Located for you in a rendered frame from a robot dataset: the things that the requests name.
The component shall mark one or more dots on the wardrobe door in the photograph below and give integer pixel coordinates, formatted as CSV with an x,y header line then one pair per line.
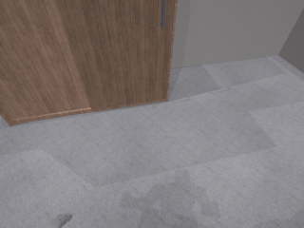
x,y
38,71
120,48

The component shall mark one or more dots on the robot left hand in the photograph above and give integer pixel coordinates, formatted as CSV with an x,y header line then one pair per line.
x,y
59,221

